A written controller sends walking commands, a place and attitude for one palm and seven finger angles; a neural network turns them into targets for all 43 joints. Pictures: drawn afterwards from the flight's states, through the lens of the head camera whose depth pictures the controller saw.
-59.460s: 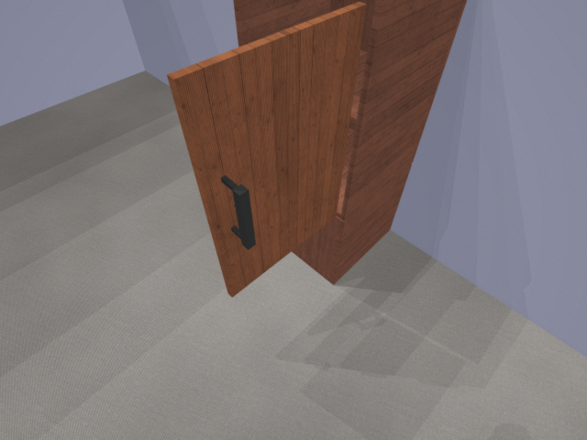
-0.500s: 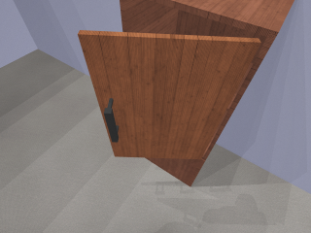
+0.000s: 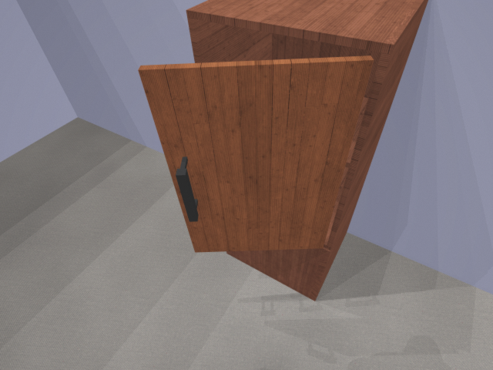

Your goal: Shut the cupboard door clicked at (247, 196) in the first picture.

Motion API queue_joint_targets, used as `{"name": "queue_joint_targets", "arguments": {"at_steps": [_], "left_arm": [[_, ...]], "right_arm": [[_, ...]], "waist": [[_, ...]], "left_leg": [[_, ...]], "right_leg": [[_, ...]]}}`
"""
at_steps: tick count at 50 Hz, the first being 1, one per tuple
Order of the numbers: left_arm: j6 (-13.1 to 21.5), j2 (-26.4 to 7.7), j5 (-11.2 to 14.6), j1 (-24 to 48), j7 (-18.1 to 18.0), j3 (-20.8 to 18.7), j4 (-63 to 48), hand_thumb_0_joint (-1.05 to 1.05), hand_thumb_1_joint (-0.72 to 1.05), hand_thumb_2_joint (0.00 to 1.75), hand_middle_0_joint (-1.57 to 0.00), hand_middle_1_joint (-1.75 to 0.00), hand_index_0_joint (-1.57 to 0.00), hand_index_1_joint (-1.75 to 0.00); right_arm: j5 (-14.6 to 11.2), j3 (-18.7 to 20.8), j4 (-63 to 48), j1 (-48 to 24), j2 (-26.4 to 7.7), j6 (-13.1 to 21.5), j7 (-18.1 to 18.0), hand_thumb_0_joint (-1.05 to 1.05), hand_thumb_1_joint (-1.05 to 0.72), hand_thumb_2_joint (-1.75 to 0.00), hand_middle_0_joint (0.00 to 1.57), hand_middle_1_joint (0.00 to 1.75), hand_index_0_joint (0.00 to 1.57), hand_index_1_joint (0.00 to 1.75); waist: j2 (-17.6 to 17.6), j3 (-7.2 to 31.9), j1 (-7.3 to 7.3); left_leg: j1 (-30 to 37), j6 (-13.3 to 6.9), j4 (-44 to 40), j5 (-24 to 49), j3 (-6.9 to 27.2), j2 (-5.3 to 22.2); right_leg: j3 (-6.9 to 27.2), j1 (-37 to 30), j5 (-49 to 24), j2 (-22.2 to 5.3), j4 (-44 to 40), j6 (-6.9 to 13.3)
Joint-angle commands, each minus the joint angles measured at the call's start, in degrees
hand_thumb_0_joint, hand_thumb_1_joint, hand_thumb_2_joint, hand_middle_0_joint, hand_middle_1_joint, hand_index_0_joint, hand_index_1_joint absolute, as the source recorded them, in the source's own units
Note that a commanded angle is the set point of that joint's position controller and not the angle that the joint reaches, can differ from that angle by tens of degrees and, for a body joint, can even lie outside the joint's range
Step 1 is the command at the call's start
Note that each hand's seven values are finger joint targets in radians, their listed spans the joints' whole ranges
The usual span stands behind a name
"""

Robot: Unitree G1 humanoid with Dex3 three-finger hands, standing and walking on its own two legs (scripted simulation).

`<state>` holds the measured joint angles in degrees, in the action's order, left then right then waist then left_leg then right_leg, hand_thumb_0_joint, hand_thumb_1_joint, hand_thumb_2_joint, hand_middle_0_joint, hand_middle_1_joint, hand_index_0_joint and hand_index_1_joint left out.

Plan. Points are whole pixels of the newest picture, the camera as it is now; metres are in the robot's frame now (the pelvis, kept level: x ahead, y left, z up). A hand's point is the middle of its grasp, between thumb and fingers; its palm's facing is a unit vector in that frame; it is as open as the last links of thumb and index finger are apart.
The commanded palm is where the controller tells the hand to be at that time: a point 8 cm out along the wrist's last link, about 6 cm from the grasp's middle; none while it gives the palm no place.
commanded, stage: come to a stop and stand still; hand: left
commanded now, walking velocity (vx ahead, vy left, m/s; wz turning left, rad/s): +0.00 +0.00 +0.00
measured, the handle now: (189, 190) +0.50 +0.17 -0.02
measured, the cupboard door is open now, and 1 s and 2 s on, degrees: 32 32 32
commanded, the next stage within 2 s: look again from close up in 0.34 s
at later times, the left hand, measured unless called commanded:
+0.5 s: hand out of the picture -0.04 +0.17 -0.17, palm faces +0.02 -0.98 -0.19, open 7.4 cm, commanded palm none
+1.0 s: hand out of the picture +0.04 +0.17 -0.16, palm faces +0.01 -0.97 -0.23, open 7.4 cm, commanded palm none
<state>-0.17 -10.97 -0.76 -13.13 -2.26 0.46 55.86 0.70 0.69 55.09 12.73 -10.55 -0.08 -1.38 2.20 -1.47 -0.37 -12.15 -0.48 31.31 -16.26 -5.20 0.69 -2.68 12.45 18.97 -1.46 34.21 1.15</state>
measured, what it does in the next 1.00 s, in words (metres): stands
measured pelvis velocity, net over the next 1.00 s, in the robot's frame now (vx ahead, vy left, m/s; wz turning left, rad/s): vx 0.02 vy -0.01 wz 0.00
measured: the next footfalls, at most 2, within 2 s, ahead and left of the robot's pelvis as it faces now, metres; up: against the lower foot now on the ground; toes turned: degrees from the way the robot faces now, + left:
none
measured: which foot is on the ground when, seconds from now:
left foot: down 0.00-1.00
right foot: down 0.00-1.00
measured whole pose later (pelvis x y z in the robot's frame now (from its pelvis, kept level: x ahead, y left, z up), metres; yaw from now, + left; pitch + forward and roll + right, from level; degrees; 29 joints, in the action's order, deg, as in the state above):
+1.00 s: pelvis +0.02 -0.01 +0.01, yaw +0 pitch +0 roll +1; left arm 1.4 -10.6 -0.8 -13.3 -1.6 0.4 63.9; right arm 0.6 -0.5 63.8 12.5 -10.0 1.8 -1.8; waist -0.1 -2.1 0.6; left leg -10.2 0.8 23.9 -13.2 -4.2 1.5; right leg -3.1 10.4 16.1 0.2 26.9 2.3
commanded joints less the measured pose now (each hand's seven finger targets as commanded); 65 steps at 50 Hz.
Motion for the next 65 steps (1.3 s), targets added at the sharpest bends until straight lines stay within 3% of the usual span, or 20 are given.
{"name": "queue_joint_targets", "arguments": {"at_steps": [1,6,14,19,23,26,32,40,53,54,55,56,57,58,59,60,61,62,64,65], "left_arm": [[0.46,-7.61,-0.06,-1.52,0.34,-1.29,-2.39,0.0,0.9,0.9,-0.2,-0.3,-0.2,-0.3],[0.26,-7.85,-0.1,-2.59,0.57,-1.43,-1.5,0.0,0.9,0.9,-0.2,-0.3,-0.2,-0.3],[0.87,-5.78,0.14,-5.13,0.7,-1.27,1.55,0.0,0.9,0.9,-0.2,-0.3,-0.2,-0.3],[1.15,-4.71,0.14,-6.07,0.68,-0.97,3.93,0.0,0.9,0.9,-0.2,-0.3,-0.2,-0.3],[1.46,-3.69,0.12,-6.92,0.56,-0.63,5.82,0.0,0.9,0.9,-0.2,-0.3,-0.2,-0.3],[1.88,-3.45,0.21,-7.15,0.45,-0.47,6.66,0.0,0.9,0.9,-0.2,-0.3,-0.2,-0.3],[1.99,-2.97,-0.02,-6.88,0.24,-0.53,7.25,0.0,0.9,0.9,-0.2,-0.3,-0.2,-0.3],[2.25,-4.69,-0.07,-5.23,0.23,-1.09,6.86,0.0,0.9,0.9,-0.2,-0.3,-0.2,-0.3],[2.5,-7.99,-0.06,-2.31,0.4,-1.61,5.55,0.0,0.9,0.9,-0.2,-0.3,-0.2,-0.3],[2.82,-5.61,-0.3,-9.48,-2.07,-1.6,7.46,0.0,0.9,0.9,-0.2,-0.3,-0.2,-0.3],[20.65,-42.3,7.87,41.72,-1.51,-26.4,-82.58,0.0,0.9,0.9,-0.2,-0.3,-0.2,-0.3],[15.41,-10.71,7.11,-0.14,-2.01,-3.93,-60.8,0.0,0.9,0.9,-0.22,-0.32,-0.22,-0.32],[7.69,2.87,11.15,-13.94,-2.25,-0.98,-60.41,0.0,0.9,0.9,-0.24,-0.34,-0.24,-0.34],[8.33,0.86,9.57,-6.2,-2.97,-2.1,-54.31,0.0,0.9,0.9,-0.25,-0.36,-0.25,-0.36],[10.55,0.71,10.12,-8.11,-1.88,-5.32,-50.3,0.0,0.9,0.9,-0.27,-0.38,-0.27,-0.38],[14.05,-0.37,10.85,-13.74,-0.01,-8.08,-44.52,0.0,0.9,0.9,-0.29,-0.4,-0.29,-0.4],[18.82,2.13,11.97,-17.87,2.65,-8.32,-40.39,0.0,0.9,0.9,-0.31,-0.42,-0.31,-0.42],[23.48,2.72,12.9,-23.81,6.2,-9.75,-37.24,0.0,0.9,0.9,-0.33,-0.44,-0.33,-0.44],[34.3,1.7,15.24,-23.68,13.56,-11.76,-39.96,0.0,0.9,0.9,-0.36,-0.48,-0.36,-0.48],[39.36,-0.09,15.81,-21.47,17.35,-12.7,-41.24,0.0,0.9,0.9,-0.38,-0.5,-0.38,-0.5]], "right_arm": [[0.61,0.49,-1.43,3.22,-4.9,0.58,0.75,0.0,-0.9,-0.9,0.2,0.3,0.2,0.3],[0.87,0.27,0.36,5.98,-5.12,0.42,0.94,0.0,-0.9,-0.9,0.2,0.3,0.2,0.3],[0.54,-0.11,3.68,9.21,-4.01,1.19,0.42,0.0,-0.9,-0.9,0.2,0.3,0.2,0.3],[0.3,-0.21,5.75,10.59,-3.22,1.58,0.15,0.0,-0.9,-0.9,0.2,0.3,0.2,0.3],[0.08,-0.28,6.84,10.46,-2.58,1.91,-0.07,0.0,-0.9,-0.9,0.2,0.3,0.2,0.3],[-0.1,-0.38,7.41,10.43,-2.3,2.29,-0.2,0.0,-0.9,-0.9,0.2,0.3,0.2,0.3],[-0.16,-0.24,7.89,8.39,-1.74,2.36,-0.42,0.0,-0.9,-0.9,0.2,0.3,0.2,0.3],[-0.02,-0.06,7.79,5.67,-3.53,2.53,-0.55,0.0,-0.9,-0.9,0.2,0.3,0.2,0.3],[0.1,0.21,7.17,1.96,-6.18,2.18,-0.45,0.0,-0.9,-0.9,0.2,0.3,0.2,0.3],[-0.62,0.74,3.51,-2.17,-6.36,1.92,0.14,0.0,-0.9,-0.9,0.2,0.3,0.2,0.3],[-0.4,2.86,-11.66,4.46,-17.16,13.01,-6.49,0.0,-0.9,-0.9,0.2,0.3,0.2,0.3],[-3.11,0.86,-11.93,-0.7,-10.34,15.94,-6.43,0.0,-0.9,-0.9,0.2,0.3,0.2,0.3],[-2.31,0.8,-14.65,-3.03,-8.68,18.35,-4.91,0.0,-0.9,-0.9,0.2,0.3,0.2,0.3],[-2.9,1.5,-13.05,-1.16,-8.79,19.94,-3.34,0.0,-0.9,-0.9,0.2,0.3,0.2,0.3],[-1.91,3.51,-14.98,-0.46,-9.72,20.19,-2.75,0.0,-0.9,-0.9,0.2,0.3,0.2,0.3],[-1.34,4.28,-15.97,-1.55,-10.13,20.01,-2.19,0.0,-0.9,-0.9,0.2,0.3,0.2,0.3],[-0.69,4.4,-17.24,-2.68,-9.7,20.14,-1.58,0.0,-0.9,-0.9,0.2,0.3,0.2,0.3],[-0.87,4.83,-18.85,-3.26,-9.18,20.42,-0.59,0.0,-0.9,-0.9,0.2,0.3,0.2,0.3],[-0.32,5.21,-21.21,-4.59,-8.75,20.3,0.93,0.0,-0.9,-0.9,0.2,0.3,0.2,0.3],[-0.36,5.49,-22.44,-5.2,-8.84,20.3,1.38,0.0,-0.9,-0.9,0.2,0.3,0.2,0.3]], "waist": [[-4.59,-6.12,0.14],[-3.48,-6.02,-0.01],[-1.64,-2.78,0.26],[-0.42,-3.38,0.37],[-0.72,-3.54,0.56],[-1.64,-1.35,0.46],[-2.16,-2.27,0.55],[-2.29,-0.54,0.68],[-2.97,0.11,0.67],[-5.18,-0.49,2.63],[-3.47,22.52,-5.57],[18.75,31.82,-0.76],[18.11,25.02,1.89],[3.73,8.47,-3.14],[-3.38,1.66,-2.51],[-12.41,-0.03,-1.66],[-19.34,0.01,-0.38],[-17.34,1.93,2.46],[-15.6,8.76,4.26],[-13.66,11.23,4.3]], "left_leg": [[-3.57,-1.73,-10.22,-6.06,5.72,3.74],[-4.74,-1.74,-11.05,-9.45,6.0,3.47],[-5.78,-1.74,-11.78,-7.56,7.24,4.14],[-5.78,-1.78,-13.02,-6.98,8.12,4.87],[-4.7,-1.84,-12.81,-3.17,7.9,5.13],[-1.62,-1.66,-11.3,3.43,6.86,5.22],[0.38,-1.6,-10.9,7.99,6.21,5.67],[2.46,-1.34,-10.43,12.34,5.65,5.76],[3.43,-0.67,-9.94,13.03,5.17,5.7],[-1.37,1.04,2.94,8.27,1.99,6.04],[21.63,-1.76,5.45,21.16,1.97,3.08],[18.59,-1.84,1.23,34.47,3.83,0.69],[15.08,-0.5,-1.56,42.55,4.25,2.19],[5.09,-0.56,1.35,33.69,6.16,2.13],[-3.12,-0.4,3.35,21.7,6.12,0.39],[-9.92,-0.17,6.31,13.99,6.03,-0.19],[-16.49,0.19,9.33,9.36,6.33,-0.9],[-20.39,0.9,12.2,8.54,5.73,-1.86],[-27.39,1.87,19.05,5.94,4.82,-2.72],[-30.9,2.03,22.68,4.5,4.66,-2.9]], "right_leg": [[7.4,7.53,11.64,-4.28,-14.06,1.84],[7.84,9.41,16.95,-4.18,-15.32,1.93],[7.67,5.65,11.6,-4.06,-14.24,2.23],[6.74,5.18,8.13,-3.84,-13.44,2.11],[6.17,4.28,3.28,-4.05,-13.18,1.95],[6.0,3.03,-1.89,-4.46,-12.85,1.71],[5.72,2.86,-6.97,-4.33,-12.55,1.4],[5.79,0.28,-13.98,-4.96,-11.73,1.4],[6.54,-1.88,-20.17,-5.68,-12.69,1.65],[10.71,-2.84,-39.26,-9.74,-13.57,-2.03],[6.94,-3.02,-39.64,-4.1,-3.15,-0.69],[1.24,-1.45,-28.5,-0.09,4.96,0.08],[-3.2,2.78,-18.45,0.67,2.27,-0.02],[-2.83,10.25,-16.39,0.7,-0.75,-0.78],[-2.87,13.92,-17.42,0.51,-1.73,-1.25],[-2.57,17.25,-16.54,-0.04,0.32,-1.73],[-2.01,19.54,-15.19,-0.16,3.6,-2.35],[-0.27,19.22,-17.17,-0.82,7.41,-1.93],[1.83,21.39,-17.04,-1.07,15.23,-1.46],[3.44,23.32,-15.22,-1.19,18.47,-1.11]]}}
